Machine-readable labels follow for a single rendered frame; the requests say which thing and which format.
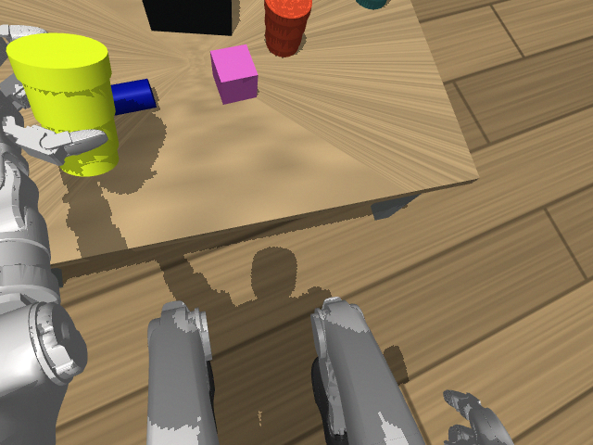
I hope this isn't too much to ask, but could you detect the right robot foot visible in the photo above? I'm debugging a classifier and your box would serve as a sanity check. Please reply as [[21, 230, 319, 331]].
[[311, 357, 349, 445]]

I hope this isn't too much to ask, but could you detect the left robot arm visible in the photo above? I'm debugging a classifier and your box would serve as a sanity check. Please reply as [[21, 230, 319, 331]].
[[0, 142, 88, 445]]

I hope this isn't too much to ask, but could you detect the coffee table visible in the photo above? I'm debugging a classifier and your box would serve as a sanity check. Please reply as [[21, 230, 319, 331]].
[[0, 0, 480, 288]]

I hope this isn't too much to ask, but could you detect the left robot hand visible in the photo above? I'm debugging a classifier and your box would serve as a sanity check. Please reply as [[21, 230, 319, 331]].
[[0, 24, 108, 166]]

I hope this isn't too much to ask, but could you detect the right robot hand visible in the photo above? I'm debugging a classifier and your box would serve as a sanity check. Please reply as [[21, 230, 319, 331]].
[[443, 390, 514, 445]]

